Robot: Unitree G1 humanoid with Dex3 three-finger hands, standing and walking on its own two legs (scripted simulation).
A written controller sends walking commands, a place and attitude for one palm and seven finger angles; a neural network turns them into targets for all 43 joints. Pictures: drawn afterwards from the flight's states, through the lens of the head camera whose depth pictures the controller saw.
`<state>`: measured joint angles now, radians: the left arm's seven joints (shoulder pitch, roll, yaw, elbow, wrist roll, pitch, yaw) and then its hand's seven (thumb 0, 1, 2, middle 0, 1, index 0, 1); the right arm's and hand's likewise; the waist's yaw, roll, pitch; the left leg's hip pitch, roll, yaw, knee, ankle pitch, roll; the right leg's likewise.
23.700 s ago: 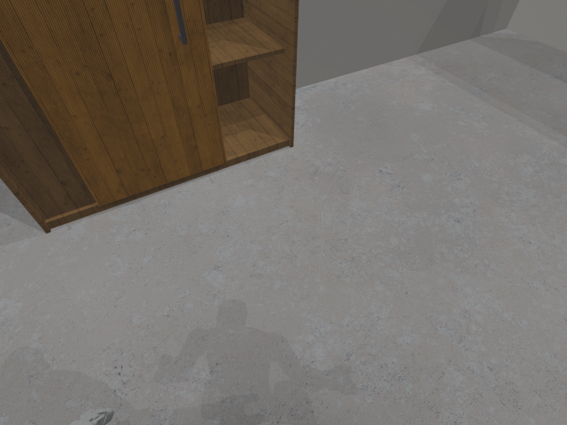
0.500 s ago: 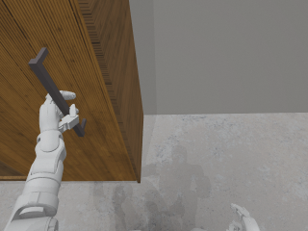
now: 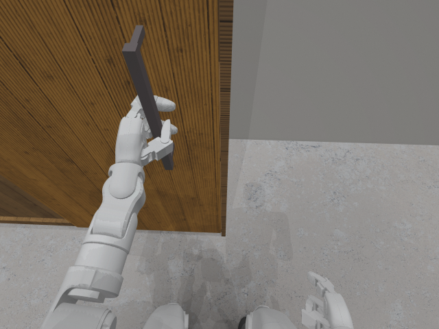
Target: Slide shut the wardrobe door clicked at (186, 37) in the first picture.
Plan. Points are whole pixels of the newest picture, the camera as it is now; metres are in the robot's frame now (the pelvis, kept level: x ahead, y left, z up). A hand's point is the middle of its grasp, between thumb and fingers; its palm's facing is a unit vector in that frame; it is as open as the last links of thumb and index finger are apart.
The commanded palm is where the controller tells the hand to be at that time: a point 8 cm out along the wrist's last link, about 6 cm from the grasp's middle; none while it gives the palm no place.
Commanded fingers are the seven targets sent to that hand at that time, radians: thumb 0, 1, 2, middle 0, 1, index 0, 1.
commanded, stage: stop walking and hold the door there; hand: left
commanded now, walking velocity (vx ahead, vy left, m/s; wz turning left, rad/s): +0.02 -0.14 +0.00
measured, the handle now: (157, 114) +0.44 +0.15 +0.10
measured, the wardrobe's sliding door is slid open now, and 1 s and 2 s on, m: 0.00 0.00 0.00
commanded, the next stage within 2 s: loosen the grip on the handle in 0.62 s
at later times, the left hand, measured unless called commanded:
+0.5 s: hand (167, 142) +0.39 +0.13 +0.09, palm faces +0.05 -0.98 -0.17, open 5.6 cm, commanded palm +0.37 +0.16 +0.09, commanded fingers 0.00 0.90 0.90 -0.45 -1.40 -0.45 -1.40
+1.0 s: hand (164, 139) +0.39 +0.13 +0.10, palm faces +0.06 -0.99 -0.14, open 9.4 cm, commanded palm +0.36 +0.17 +0.10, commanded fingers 0.00 -0.55 0.20 -0.38 -1.32 -0.38 -1.32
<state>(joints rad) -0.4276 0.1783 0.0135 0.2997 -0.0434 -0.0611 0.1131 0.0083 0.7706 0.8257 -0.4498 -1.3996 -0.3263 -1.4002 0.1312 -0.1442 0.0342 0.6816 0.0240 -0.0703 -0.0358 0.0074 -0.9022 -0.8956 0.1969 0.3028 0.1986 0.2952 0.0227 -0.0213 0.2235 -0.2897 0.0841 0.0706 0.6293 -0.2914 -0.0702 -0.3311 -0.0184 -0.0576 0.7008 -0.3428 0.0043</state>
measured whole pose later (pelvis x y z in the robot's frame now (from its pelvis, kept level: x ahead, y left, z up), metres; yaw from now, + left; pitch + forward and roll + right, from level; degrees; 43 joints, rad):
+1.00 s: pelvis -0.01 +0.02 +0.01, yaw +0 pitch +2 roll +1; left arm -0.52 0.15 0.05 0.75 -0.03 -0.16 0.11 0.01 0.10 0.52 -0.40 -1.37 -0.42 -1.40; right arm 0.28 -0.26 0.00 0.68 0.04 -0.15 -0.02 0.01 -0.90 -0.90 0.20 0.30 0.20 0.30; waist -0.04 0.00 -0.05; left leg -0.34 0.02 0.05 0.57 -0.28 -0.01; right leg -0.40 -0.01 -0.01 0.61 -0.26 -0.01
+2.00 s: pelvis +0.01 +0.03 +0.01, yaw +1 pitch +5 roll +0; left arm -0.42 0.25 0.11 0.65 -0.05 -0.17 -0.03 -0.01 -0.55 0.20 -0.25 -1.15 -0.26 -1.15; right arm 0.28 -0.25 0.01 0.66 0.04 -0.09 -0.05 0.01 -0.90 -0.90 0.20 0.30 0.20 0.30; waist -0.02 0.01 -0.06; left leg -0.39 0.01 0.03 0.65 -0.34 0.01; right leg -0.42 -0.02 -0.02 0.64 -0.30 0.00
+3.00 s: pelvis +0.01 +0.03 +0.00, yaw +3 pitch +1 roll +0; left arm 0.17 0.23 0.15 0.01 -0.25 -0.14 -0.19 -0.01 -0.55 0.20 -0.25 -1.15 -0.25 -1.15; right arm 0.25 -0.24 0.05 0.63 0.04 -0.23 -0.07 0.01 -0.90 -0.90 0.20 0.30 0.20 0.30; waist 0.02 0.04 -0.06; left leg -0.32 0.02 0.01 0.66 -0.36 0.00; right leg -0.33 -0.01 -0.05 0.65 -0.33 -0.01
